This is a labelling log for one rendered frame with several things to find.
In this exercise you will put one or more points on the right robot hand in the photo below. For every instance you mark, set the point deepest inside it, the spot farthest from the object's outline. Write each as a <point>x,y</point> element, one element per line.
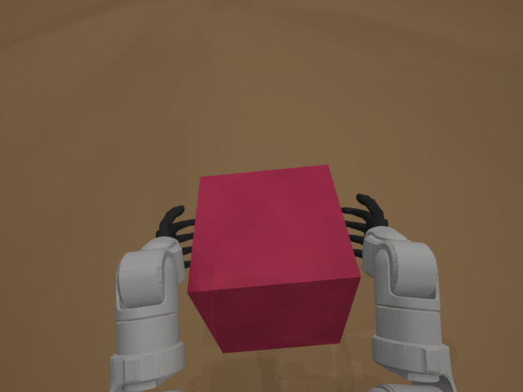
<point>373,218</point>

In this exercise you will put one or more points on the left robot forearm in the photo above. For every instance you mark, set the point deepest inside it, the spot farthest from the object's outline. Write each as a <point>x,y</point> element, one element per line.
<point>148,348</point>

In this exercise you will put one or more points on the left robot hand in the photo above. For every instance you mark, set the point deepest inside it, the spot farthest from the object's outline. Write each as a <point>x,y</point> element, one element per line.
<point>168,229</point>

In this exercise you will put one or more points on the right robot forearm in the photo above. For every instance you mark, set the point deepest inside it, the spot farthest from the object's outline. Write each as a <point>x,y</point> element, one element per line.
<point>408,340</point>

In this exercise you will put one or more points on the carton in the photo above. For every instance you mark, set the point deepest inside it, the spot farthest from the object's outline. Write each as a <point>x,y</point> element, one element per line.
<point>272,265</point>

